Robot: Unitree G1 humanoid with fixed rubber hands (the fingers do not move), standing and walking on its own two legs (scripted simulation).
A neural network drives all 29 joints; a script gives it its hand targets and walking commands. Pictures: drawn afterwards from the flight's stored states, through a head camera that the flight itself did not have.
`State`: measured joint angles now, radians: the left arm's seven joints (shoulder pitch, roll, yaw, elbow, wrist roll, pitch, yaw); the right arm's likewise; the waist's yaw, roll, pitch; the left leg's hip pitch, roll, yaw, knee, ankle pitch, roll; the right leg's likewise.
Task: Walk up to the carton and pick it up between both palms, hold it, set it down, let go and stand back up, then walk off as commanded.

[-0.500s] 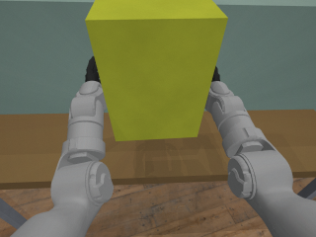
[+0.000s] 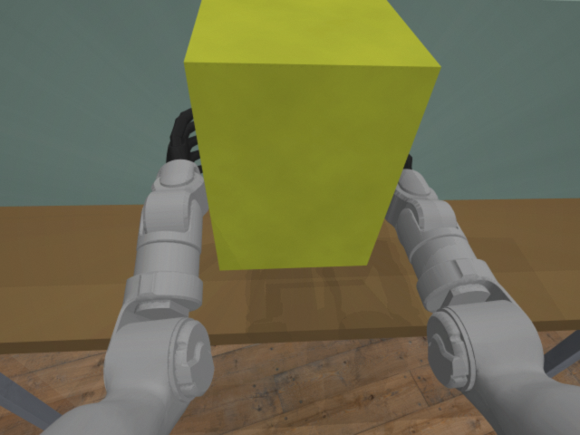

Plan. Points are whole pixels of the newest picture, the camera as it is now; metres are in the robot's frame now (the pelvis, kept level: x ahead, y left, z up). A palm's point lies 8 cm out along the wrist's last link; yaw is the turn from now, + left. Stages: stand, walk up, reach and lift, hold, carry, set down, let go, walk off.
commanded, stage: set down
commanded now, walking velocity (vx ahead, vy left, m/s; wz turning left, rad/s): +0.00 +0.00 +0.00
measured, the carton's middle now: (293, 130) +0.44 +0.02 +0.24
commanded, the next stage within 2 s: none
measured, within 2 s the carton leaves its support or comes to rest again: neither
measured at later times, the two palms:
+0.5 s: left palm (194, 177) +0.41 +0.16 +0.17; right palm (399, 181) +0.43 -0.14 +0.16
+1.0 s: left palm (199, 185) +0.43 +0.15 +0.15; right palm (391, 182) +0.45 -0.14 +0.13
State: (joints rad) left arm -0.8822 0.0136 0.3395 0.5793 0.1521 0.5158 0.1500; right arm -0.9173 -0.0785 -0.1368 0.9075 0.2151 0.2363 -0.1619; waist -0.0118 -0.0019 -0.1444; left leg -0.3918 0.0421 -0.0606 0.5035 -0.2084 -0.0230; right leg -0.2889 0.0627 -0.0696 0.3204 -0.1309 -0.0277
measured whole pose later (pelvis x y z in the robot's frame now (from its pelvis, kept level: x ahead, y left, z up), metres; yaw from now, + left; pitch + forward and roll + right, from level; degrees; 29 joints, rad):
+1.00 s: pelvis +0.02 -0.01 +0.00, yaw +0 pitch +7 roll -3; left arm -0.86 -0.09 0.39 0.66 0.21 0.39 0.20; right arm -0.91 -0.13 -0.20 1.07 0.02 0.08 -0.02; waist 0.05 0.00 -0.12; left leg -0.39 0.06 -0.06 0.50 -0.23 -0.02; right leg -0.29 0.08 -0.07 0.32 -0.16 -0.04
